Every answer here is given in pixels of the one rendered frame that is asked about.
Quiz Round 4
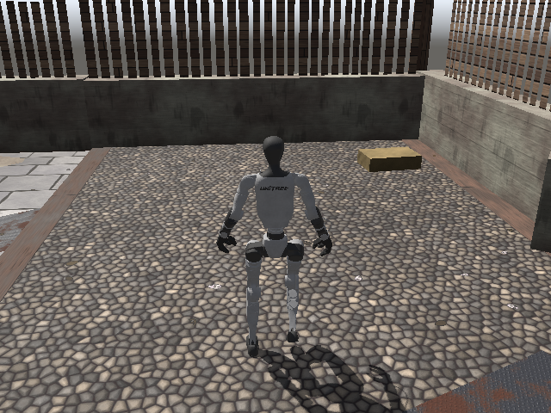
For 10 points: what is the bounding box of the robot right upper arm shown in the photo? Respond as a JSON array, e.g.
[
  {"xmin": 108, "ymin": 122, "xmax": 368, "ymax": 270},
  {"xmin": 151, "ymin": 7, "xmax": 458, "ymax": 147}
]
[{"xmin": 292, "ymin": 173, "xmax": 319, "ymax": 220}]

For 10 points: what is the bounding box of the robot right hand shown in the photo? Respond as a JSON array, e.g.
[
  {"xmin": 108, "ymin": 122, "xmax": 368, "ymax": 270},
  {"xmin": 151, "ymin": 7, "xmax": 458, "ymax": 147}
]
[{"xmin": 313, "ymin": 236, "xmax": 332, "ymax": 256}]

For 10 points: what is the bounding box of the robot left upper arm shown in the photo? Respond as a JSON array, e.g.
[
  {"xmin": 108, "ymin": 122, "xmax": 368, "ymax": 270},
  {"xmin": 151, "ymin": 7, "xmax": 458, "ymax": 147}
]
[{"xmin": 229, "ymin": 174, "xmax": 257, "ymax": 221}]

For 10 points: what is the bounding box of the robot right forearm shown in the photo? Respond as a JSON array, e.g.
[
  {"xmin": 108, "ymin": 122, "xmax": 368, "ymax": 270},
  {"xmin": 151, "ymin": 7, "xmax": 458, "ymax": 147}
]
[{"xmin": 311, "ymin": 207, "xmax": 329, "ymax": 241}]

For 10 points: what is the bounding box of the left robot thigh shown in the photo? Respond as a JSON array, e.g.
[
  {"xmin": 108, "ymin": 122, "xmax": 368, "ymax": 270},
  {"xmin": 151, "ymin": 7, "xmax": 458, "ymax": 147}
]
[{"xmin": 245, "ymin": 240, "xmax": 263, "ymax": 302}]

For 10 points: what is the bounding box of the robot head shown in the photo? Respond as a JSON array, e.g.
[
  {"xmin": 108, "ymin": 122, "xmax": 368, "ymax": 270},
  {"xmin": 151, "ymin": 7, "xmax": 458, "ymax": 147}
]
[{"xmin": 259, "ymin": 136, "xmax": 289, "ymax": 177}]

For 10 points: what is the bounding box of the robot left hand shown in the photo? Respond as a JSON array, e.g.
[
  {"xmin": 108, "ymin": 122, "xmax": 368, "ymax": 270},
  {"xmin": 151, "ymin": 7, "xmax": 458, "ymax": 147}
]
[{"xmin": 216, "ymin": 234, "xmax": 237, "ymax": 253}]

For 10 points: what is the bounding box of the robot left forearm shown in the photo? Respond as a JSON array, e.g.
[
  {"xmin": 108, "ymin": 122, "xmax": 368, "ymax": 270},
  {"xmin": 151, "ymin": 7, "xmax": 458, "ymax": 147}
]
[{"xmin": 219, "ymin": 207, "xmax": 238, "ymax": 238}]

